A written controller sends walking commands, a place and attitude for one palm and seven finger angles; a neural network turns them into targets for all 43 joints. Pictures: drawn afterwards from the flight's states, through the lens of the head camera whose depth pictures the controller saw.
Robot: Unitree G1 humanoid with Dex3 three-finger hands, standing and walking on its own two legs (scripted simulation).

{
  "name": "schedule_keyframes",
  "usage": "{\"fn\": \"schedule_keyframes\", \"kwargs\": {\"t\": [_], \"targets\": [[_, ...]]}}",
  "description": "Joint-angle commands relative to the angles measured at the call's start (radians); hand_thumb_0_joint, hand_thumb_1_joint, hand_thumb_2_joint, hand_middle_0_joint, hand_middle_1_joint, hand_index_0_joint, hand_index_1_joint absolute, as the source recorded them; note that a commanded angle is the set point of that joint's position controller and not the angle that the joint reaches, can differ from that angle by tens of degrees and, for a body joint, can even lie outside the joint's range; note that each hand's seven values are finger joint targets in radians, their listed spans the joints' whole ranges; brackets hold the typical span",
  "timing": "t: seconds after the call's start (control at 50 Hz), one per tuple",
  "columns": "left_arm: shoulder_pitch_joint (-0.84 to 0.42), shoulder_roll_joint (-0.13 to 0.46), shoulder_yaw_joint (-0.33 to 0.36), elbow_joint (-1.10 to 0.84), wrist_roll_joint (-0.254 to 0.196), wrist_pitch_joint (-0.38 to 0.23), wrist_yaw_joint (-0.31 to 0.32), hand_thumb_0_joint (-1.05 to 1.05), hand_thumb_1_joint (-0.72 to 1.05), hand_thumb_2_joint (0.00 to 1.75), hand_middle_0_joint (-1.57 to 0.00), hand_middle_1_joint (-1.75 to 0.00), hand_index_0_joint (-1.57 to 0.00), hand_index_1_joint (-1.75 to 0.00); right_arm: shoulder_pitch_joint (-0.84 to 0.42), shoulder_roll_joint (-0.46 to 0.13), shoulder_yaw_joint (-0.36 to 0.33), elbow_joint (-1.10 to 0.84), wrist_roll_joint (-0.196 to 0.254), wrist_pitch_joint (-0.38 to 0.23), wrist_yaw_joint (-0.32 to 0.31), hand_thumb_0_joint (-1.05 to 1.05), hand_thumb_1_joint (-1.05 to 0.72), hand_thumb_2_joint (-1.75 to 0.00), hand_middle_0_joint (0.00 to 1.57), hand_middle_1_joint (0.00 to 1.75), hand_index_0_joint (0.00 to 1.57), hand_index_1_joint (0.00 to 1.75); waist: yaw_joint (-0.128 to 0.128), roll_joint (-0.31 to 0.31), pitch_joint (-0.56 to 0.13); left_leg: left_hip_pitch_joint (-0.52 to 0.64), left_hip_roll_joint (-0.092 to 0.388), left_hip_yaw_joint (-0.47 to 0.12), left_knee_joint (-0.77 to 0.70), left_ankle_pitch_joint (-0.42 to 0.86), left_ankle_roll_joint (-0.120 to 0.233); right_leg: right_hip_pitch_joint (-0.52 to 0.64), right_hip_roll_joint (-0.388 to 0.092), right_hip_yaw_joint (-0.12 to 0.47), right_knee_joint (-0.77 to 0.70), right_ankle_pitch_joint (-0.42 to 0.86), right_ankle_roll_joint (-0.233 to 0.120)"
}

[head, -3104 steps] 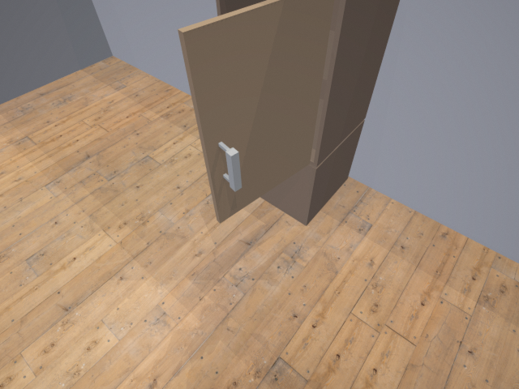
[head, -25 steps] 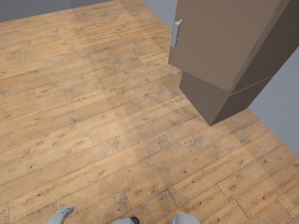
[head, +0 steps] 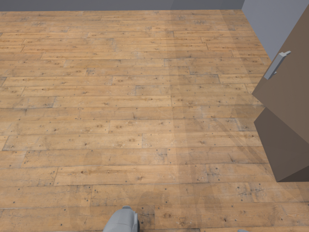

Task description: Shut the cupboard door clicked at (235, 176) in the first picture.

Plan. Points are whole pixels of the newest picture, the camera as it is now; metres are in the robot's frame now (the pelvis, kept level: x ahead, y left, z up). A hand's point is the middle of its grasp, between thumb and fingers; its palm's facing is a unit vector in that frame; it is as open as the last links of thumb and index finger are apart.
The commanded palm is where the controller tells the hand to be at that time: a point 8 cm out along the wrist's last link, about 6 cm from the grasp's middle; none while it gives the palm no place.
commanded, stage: walk to a spot facing it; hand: left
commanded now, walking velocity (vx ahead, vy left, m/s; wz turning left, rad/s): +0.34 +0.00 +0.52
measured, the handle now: (277, 65) +0.81 -0.49 -0.09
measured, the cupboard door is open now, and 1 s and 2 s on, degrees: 29 29 29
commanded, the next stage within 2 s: turn to face it in 0.28 s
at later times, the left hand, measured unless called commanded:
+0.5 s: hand (97, 172) +0.29 +0.22 -0.15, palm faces +0.10 -0.97 -0.20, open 7.3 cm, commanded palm none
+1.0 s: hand (98, 154) +0.36 +0.24 -0.17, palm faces -0.07 -0.98 -0.20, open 7.3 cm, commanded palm none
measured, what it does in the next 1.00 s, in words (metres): walks ahead: left foot, then right foot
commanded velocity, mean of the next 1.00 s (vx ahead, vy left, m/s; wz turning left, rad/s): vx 0.10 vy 0.00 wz -0.31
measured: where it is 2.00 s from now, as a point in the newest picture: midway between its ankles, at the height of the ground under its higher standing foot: (150, 207)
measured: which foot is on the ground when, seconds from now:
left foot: up 0.00-0.06, down 0.08-0.54, up 0.56-0.92, down 0.94-1.00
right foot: down 0.00-0.08, up 0.10-0.52, down 0.54-0.94, up 0.96-1.00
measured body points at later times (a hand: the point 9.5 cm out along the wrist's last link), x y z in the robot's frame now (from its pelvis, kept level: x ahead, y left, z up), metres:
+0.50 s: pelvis +0.20 +0.03 +0.00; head +0.23 +0.03 +0.45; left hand +0.29 +0.27 -0.14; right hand +0.21 -0.20 -0.16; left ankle +0.11 +0.12 -0.73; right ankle +0.33 -0.08 -0.72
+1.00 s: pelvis +0.28 +0.05 +0.00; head +0.31 +0.07 +0.45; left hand +0.37 +0.29 -0.16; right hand +0.34 -0.20 -0.13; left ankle +0.31 +0.16 -0.74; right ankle +0.31 -0.07 -0.71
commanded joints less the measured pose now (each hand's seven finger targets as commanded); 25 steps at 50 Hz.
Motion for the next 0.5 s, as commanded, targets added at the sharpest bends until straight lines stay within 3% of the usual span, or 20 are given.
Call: {"fn": "schedule_keyframes", "kwargs": {"t": [0.0,0.02,0.04,0.06,0.08,0.1,0.12,0.14,0.16,0.18,0.22,0.24,0.3,0.36,0.44,0.46,0.48], "targets": [[0.05,0.226,0.048,-0.038,-0.008,-0.018,0.001,0.0,0.9,0.9,-0.2,-0.3,-0.2,-0.3,0.008,-0.042,0.003,-0.104,0.006,-0.064,-0.006,0.0,-0.9,-0.9,0.2,0.3,0.2,0.3,-0.05,-0.165,-0.126,0.219,-0.117,0.123,-0.205,-0.054,0.059,0.033,-0.216,0.04,0.214,0.965,-0.11],[0.03,0.237,0.046,-0.047,-0.018,-0.018,-0.003,0.0,0.9,0.9,-0.2,-0.3,-0.2,-0.3,0.158,-0.089,-0.009,-0.067,0.0,-0.065,-0.014,0.0,-0.9,-0.9,0.2,0.3,0.2,0.3,-0.131,-0.114,-0.213,0.478,-0.118,0.11,-0.281,0.049,0.075,-0.105,-0.199,0.011,0.406,0.866,-0.083],[0.021,0.201,0.044,-0.076,-0.023,-0.017,-0.017,0.0,0.9,0.9,-0.2,-0.3,-0.2,-0.3,0.309,-0.205,-0.037,-0.036,-0.005,-0.07,-0.028,0.0,-0.9,-0.9,0.2,0.3,0.2,0.3,-0.204,0.079,-0.335,0.784,0.079,-0.164,-0.3,0.079,0.151,-0.387,-0.12,0.015,0.679,0.447,-0.037],[-0.041,0.148,0.027,-0.136,-0.029,-0.013,-0.03,0.0,0.9,0.9,-0.2,-0.3,-0.2,-0.3,0.407,-0.311,-0.065,-0.015,0.003,-0.077,-0.045,0.0,-0.9,-0.9,0.2,0.3,0.2,0.3,-0.23,0.264,-0.406,0.942,0.346,-0.597,-0.396,0.24,0.283,-0.703,0.021,0.109,0.962,-0.174,-0.002],[-0.14,0.162,0.026,-0.173,-0.029,-0.004,-0.021,0.0,0.9,0.9,-0.2,-0.3,-0.2,-0.3,0.403,-0.313,-0.064,0.005,0.019,-0.069,-0.056,0.0,-0.9,-0.9,0.2,0.3,0.2,0.3,-0.224,0.124,-0.359,0.901,0.393,-0.615,-0.462,0.278,0.309,-0.775,-0.002,0.246,1.047,-0.159,-0.025],[-0.184,0.167,0.032,-0.184,-0.026,-0.005,-0.015,0.0,0.9,0.9,-0.2,-0.3,-0.2,-0.3,0.346,-0.276,-0.048,-0.012,0.017,-0.073,-0.057,0.0,-0.9,-0.9,0.2,0.3,0.2,0.3,-0.189,0.007,-0.258,0.709,0.369,-0.524,-0.489,0.165,0.271,-0.733,-0.033,0.254,1.056,-0.106,-0.033],[-0.15,0.118,0.031,-0.155,-0.019,-0.002,-0.014,0.0,0.9,0.9,-0.2,-0.3,-0.2,-0.3,0.247,-0.234,-0.033,-0.037,0.014,-0.086,-0.068,0.0,-0.9,-0.9,0.2,0.3,0.2,0.3,-0.143,0.072,-0.189,0.58,0.317,-0.461,-0.504,0.112,0.235,-0.737,-0.049,0.271,1.018,-0.053,-0.029],[-0.118,0.118,0.035,-0.119,-0.01,0.008,-0.019,0.0,0.9,0.9,-0.2,-0.3,-0.2,-0.3,0.171,-0.165,-0.014,-0.049,0.012,-0.095,-0.072,0.0,-0.9,-0.9,0.2,0.3,0.2,0.3,-0.107,0.104,-0.116,0.452,0.264,-0.375,-0.528,0.104,0.196,-0.682,-0.074,0.295,0.95,0.009,-0.026],[-0.076,0.105,0.034,-0.096,-0.005,0.019,-0.024,0.0,0.9,0.9,-0.2,-0.3,-0.2,-0.3,0.131,-0.128,0.002,-0.049,0.012,-0.103,-0.075,0.0,-0.9,-0.9,0.2,0.3,0.2,0.3,-0.068,0.131,-0.076,0.383,0.215,-0.305,-0.543,0.159,0.172,-0.634,-0.07,0.291,0.887,0.047,-0.022],[-0.038,0.086,0.032,-0.079,-0.003,0.029,-0.025,0.0,0.9,0.9,-0.2,-0.3,-0.2,-0.3,0.112,-0.107,0.01,-0.045,0.013,-0.109,-0.078,0.0,-0.9,-0.9,0.2,0.3,0.2,0.3,-0.043,0.119,-0.067,0.357,0.192,-0.264,-0.552,0.207,0.173,-0.612,-0.055,0.281,0.85,0.07,-0.016],[-0.014,0.074,0.029,-0.066,-0.003,0.038,-0.028,0.0,0.9,0.9,-0.2,-0.3,-0.2,-0.3,0.117,-0.095,0.014,-0.027,0.016,-0.115,-0.08,0.0,-0.9,-0.9,0.2,0.3,0.2,0.3,-0.02,0.117,-0.096,0.344,0.166,-0.223,-0.567,0.203,0.185,-0.579,-0.037,0.27,0.766,0.109,-0.012],[-0.026,0.068,0.029,-0.069,-0.003,0.044,-0.028,0.0,0.9,0.9,-0.2,-0.3,-0.2,-0.3,0.114,-0.086,0.013,-0.02,0.017,-0.115,-0.079,0.0,-0.9,-0.9,0.2,0.3,0.2,0.3,-0.015,0.111,-0.075,0.335,0.161,-0.216,-0.586,0.181,0.192,-0.586,-0.036,0.269,0.726,0.138,-0.01],[-0.106,0.068,0.024,-0.093,-0.006,0.047,-0.031,0.0,0.9,0.9,-0.2,-0.3,-0.2,-0.3,0.144,-0.069,0.011,0.01,0.019,-0.114,-0.08,0.0,-0.9,-0.9,0.2,0.3,0.2,0.3,-0.02,0.094,-0.027,0.323,0.15,-0.202,-0.619,0.155,0.195,-0.587,-0.029,0.265,0.578,0.224,-0.006],[-0.179,0.06,0.018,-0.112,-0.01,0.048,-0.03,0.0,0.9,0.9,-0.2,-0.3,-0.2,-0.3,0.176,-0.054,0.011,0.039,0.018,-0.115,-0.084,0.0,-0.9,-0.9,0.2,0.3,0.2,0.3,-0.029,0.079,0.003,0.34,0.149,-0.187,-0.604,0.253,0.194,-0.55,-0.007,0.259,0.436,0.278,-0.011],[-0.17,0.048,0.007,-0.094,-0.013,0.046,-0.022,0.0,0.9,0.9,-0.2,-0.3,-0.2,-0.3,0.201,-0.052,0.009,0.081,0.012,-0.107,-0.096,0.0,-0.9,-0.9,0.2,0.3,0.2,0.3,-0.022,0.109,-0.026,0.428,0.161,-0.103,-0.472,0.496,0.151,-0.422,0.056,0.236,0.283,0.282,-0.055],[-0.136,0.052,0.009,-0.082,-0.012,0.044,-0.02,0.0,0.9,0.9,-0.2,-0.3,-0.2,-0.3,0.207,-0.052,0.008,0.09,0.012,-0.103,-0.097,0.0,-0.9,-0.9,0.2,0.3,0.2,0.3,-0.011,0.088,-0.043,0.438,0.15,-0.08,-0.424,0.515,0.131,-0.362,0.079,0.223,0.247,0.294,-0.065],[-0.066,0.067,0.014,-0.06,-0.011,0.038,-0.019,0.0,0.9,0.9,-0.2,-0.3,-0.2,-0.3,0.21,-0.055,0.009,0.095,0.016,-0.099,-0.098,0.0,-0.9,-0.9,0.2,0.3,0.2,0.3,0.02,0.079,-0.076,0.432,0.134,-0.056,-0.334,0.508,0.105,-0.259,0.091,0.23,0.184,0.344,-0.075]]}}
